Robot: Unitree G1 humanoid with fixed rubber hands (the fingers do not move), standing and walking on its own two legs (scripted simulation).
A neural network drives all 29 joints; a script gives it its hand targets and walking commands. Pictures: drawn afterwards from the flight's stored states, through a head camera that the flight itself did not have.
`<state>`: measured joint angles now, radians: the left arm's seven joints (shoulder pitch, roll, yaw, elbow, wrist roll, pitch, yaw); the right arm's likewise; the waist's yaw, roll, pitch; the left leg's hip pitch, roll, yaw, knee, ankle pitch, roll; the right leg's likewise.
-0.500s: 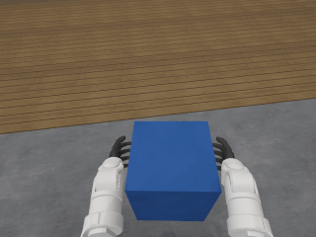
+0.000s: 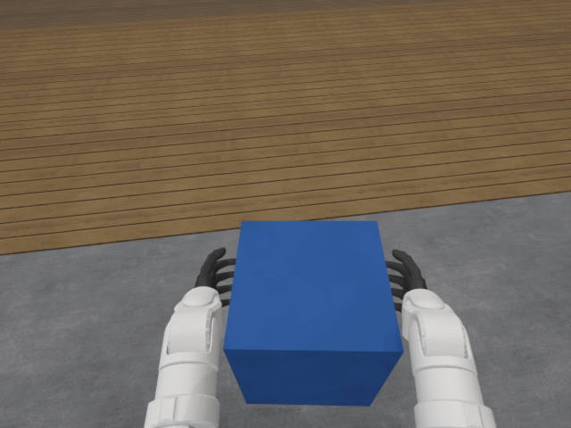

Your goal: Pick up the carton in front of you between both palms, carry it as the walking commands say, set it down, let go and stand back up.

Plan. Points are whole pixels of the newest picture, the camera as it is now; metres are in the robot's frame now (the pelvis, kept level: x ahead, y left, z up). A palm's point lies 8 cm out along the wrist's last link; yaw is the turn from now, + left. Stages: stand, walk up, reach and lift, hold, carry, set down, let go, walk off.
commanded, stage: hold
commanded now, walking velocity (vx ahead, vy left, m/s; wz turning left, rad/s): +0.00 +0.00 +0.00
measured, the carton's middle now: (308, 317) +0.29 +0.00 -0.02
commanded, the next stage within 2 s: carry in 1.14 s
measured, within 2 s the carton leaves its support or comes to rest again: neither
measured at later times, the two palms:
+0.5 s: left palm (207, 297) +0.28 +0.15 +0.05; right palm (414, 300) +0.28 -0.15 +0.05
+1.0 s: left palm (207, 297) +0.28 +0.15 +0.05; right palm (413, 300) +0.28 -0.15 +0.05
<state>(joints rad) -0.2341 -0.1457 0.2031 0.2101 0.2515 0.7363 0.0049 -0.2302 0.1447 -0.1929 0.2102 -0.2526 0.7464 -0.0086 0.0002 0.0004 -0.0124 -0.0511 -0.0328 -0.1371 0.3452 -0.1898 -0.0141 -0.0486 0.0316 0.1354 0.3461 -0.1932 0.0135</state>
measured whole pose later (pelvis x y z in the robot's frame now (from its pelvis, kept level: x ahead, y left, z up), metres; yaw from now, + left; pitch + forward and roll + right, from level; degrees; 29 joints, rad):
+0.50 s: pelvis -0.01 +0.00 +0.00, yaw +0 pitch -7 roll +0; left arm -0.30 -0.16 0.26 0.26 0.29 0.75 -0.01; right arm -0.30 0.16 -0.25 0.26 -0.29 0.76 0.01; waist 0.00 0.00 0.01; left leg -0.06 -0.03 -0.13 0.37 -0.19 -0.02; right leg -0.06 0.03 0.13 0.37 -0.19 0.01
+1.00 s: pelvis +0.00 +0.00 +0.00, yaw +0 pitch -7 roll +0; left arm -0.26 -0.15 0.22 0.22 0.28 0.76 -0.01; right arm -0.26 0.15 -0.21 0.22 -0.27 0.77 0.00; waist 0.00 0.00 0.01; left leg -0.04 -0.03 -0.13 0.35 -0.19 -0.01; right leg -0.04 0.03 0.13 0.35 -0.19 0.01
